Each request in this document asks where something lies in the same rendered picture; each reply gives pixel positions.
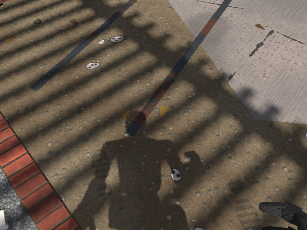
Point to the robot right hand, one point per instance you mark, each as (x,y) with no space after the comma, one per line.
(286,210)

